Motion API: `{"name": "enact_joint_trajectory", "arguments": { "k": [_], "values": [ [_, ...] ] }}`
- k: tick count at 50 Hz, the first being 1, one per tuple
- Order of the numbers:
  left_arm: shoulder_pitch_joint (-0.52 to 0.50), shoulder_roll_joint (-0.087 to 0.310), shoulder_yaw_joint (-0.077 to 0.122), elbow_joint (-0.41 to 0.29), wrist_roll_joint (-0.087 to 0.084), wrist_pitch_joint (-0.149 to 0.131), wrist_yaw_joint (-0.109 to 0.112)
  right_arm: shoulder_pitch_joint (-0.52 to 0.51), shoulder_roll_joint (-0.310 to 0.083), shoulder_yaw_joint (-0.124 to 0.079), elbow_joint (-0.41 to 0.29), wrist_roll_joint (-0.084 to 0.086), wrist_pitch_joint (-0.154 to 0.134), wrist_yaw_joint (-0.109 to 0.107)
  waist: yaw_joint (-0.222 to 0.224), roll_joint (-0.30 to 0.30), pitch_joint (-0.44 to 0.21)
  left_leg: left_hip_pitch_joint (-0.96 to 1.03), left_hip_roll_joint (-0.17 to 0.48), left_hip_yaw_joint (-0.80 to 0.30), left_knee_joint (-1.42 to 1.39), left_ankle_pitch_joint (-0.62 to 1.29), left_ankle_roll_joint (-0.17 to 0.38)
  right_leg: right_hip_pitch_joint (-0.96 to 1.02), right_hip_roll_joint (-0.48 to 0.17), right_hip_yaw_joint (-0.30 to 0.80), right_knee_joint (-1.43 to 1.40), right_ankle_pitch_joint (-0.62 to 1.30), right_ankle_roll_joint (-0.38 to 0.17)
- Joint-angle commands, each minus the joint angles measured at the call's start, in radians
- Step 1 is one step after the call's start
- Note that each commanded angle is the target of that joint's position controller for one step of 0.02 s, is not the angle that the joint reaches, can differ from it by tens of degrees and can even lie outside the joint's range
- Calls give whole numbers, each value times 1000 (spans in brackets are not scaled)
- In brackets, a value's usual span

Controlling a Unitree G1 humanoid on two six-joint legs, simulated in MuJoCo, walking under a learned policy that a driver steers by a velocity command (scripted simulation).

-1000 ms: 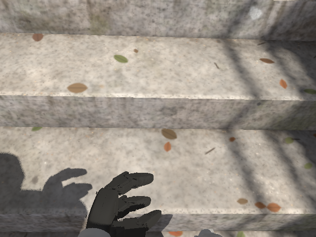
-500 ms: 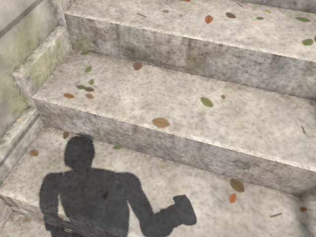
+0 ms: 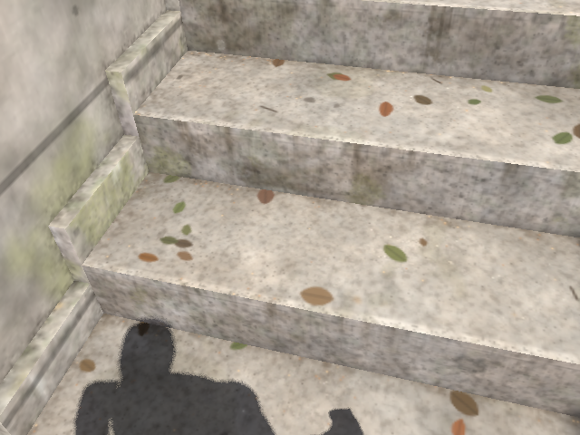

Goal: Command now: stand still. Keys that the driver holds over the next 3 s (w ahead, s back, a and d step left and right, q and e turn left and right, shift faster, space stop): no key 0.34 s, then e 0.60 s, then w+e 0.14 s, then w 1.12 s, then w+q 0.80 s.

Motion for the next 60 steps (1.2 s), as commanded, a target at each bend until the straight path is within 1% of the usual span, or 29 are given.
{"name": "enact_joint_trajectory", "arguments": {
  "k": [1,4,12,15,16,17,18,19,20,21,25,28,33,37,38,39,40,41,43,45,47,48,51,54,56,57,58,59,60],
  "values": [
    [-61,120,35,-69,2,-37,27,40,-58,-24,-56,-16,-5,3,-54,-104,78,-223,24,-44,177,168,-9,26,-259,485,-382,-187,-146],
    [-23,99,31,-55,7,-39,35,37,-44,-20,-53,-16,-8,3,-32,-114,54,-238,28,-27,181,207,-14,60,-246,429,-351,-117,-160],
    [-15,146,46,-78,-11,-35,50,42,-39,-12,-50,-4,4,-13,-4,-164,71,-336,82,-58,194,158,-42,96,-318,510,-263,-61,-167],
    [-85,150,44,-105,-36,6,56,34,23,32,-60,-4,-3,8,-29,-205,84,-11,96,136,-640,-174,-28,1,-185,302,-261,8,-41],
    [-63,184,60,-85,-49,15,50,97,14,19,-20,8,0,16,-36,-191,79,148,70,217,-843,-7,-16,-16,-188,271,-212,-71,-21],
    [46,74,35,-36,-1,-8,15,167,-36,-10,44,-25,-8,23,-17,-74,-30,445,-7,221,-705,94,-9,-112,-123,152,-113,-83,-18],
    [66,-15,10,-37,26,-24,-17,196,-120,-20,4,-25,-23,31,1,139,22,443,239,-213,-871,219,100,-234,-24,99,73,-181,92],
    [-12,13,17,-71,-22,-22,-22,236,-90,-4,10,-44,-34,28,-28,275,29,323,360,-530,-1079,69,249,-219,-52,182,153,-231,134],
    [-61,72,35,-62,-53,-14,-22,180,-68,-4,0,-56,-53,25,-29,181,105,271,370,-546,-1092,-67,289,-224,-73,215,243,-201,150],
    [-138,97,38,-77,-55,-4,-21,100,-73,-11,-26,-60,-60,10,-40,128,116,274,357,-462,-1064,-127,275,-250,-81,225,275,-161,152],
    [-139,109,47,-88,-30,5,-18,22,-73,-17,-56,-47,-58,-42,-25,81,69,271,307,-211,-1018,-35,231,-255,-77,191,393,-59,157],
    [-128,91,44,-86,-21,-3,-14,52,-64,-21,-51,-38,-53,-54,-47,44,28,314,305,-89,-976,88,257,-254,-72,133,355,25,152],
    [-127,94,39,-99,-23,5,-35,-11,-103,-39,-43,-44,-26,-44,-67,122,9,267,322,55,-919,281,286,-83,-50,7,155,9,120],
    [-120,148,68,-106,-20,4,-55,7,-117,-46,-4,-6,-18,-13,-50,97,44,252,286,133,-780,206,184,112,6,-26,-287,204,35],
    [-71,221,94,-115,-14,-4,-52,-8,-90,-43,-10,-4,-23,-13,-30,-42,31,63,229,211,-550,71,100,296,-101,193,-336,399,-14],
    [-56,317,111,-154,-4,-8,-42,-93,-38,-16,-84,-24,-35,-12,-17,-306,17,-211,79,215,-248,-199,-18,401,-318,589,-395,606,-197],
    [-26,262,97,-178,20,-28,-45,-140,-33,-15,-88,-7,-36,-13,36,-244,-84,-222,64,30,-115,-259,-33,390,-385,713,-429,487,-300],
    [-55,230,86,-191,6,-27,-36,-163,-56,-19,-85,2,-38,-8,30,-178,-45,-264,75,11,-53,-211,-41,380,-352,645,-428,371,-289],
    [-159,202,74,-232,-20,-15,-21,-185,-69,-22,-88,-24,-38,-9,-2,-103,-12,-272,79,-1,-45,-127,-44,298,-298,573,-408,297,-216],
    [-213,183,63,-252,-25,1,-3,-162,-51,-13,-89,-34,-32,-9,-39,-112,-13,-191,53,41,-98,-44,-47,190,-233,474,-380,356,-171],
    [-236,189,59,-265,-2,16,10,-69,-58,-17,-49,-44,-29,-7,-57,-138,-70,-104,15,72,58,46,-52,131,-221,440,-348,502,-183],
    [-211,191,61,-258,-9,19,17,-37,-58,-16,-46,-42,-30,0,-67,-137,-84,-91,11,80,70,47,-44,103,-197,429,-356,382,-183],
    [-186,198,62,-241,-25,4,4,-90,-41,-6,-81,-33,-38,5,-53,-168,-30,-49,13,117,-152,-6,-2,33,-148,451,-422,-64,-168],
    [-149,203,70,-223,-43,-14,0,-83,-54,-11,-90,5,-40,0,-54,-254,21,99,4,136,-511,-156,40,17,-150,476,-439,-70,-164],
    [-166,161,58,-213,-48,-19,-9,22,-58,-29,-41,6,-44,-3,-86,-299,9,249,29,163,-861,80,84,73,-135,459,-361,23,-144],
    [-144,124,50,-202,-45,-21,-15,85,-67,-37,-4,-6,-53,10,-82,-235,-5,385,49,115,-965,208,107,32,-98,424,-247,100,-115],
    [-190,45,31,-211,-37,-36,-28,211,-103,-52,51,-34,-76,22,-130,-33,-43,631,171,-47,-987,325,137,-171,20,283,119,29,-28],
    [-133,89,47,-223,-63,-43,-35,223,-271,-97,39,-73,-97,32,-95,247,-44,648,457,-576,-1108,114,310,-413,112,243,426,-113,57],
    [-90,177,74,-191,-63,-49,-41,171,-191,-83,16,-51,-110,31,-82,98,-2,591,499,-653,-1142,-290,399,-503,43,299,699,-59,103]
  ]
}}
Next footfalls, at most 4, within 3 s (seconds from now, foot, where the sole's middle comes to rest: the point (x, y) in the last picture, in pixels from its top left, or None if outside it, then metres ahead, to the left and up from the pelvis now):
0.34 left None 0.13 0.21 -0.74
0.76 right None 0.13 -0.02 -0.74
1.16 left None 0.21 0.18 -0.74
1.62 right None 0.42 -0.21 -0.57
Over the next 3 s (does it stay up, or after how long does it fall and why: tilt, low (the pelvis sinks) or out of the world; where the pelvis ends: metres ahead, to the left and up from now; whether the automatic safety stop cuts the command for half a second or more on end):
stays up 1.02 -0.34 0.53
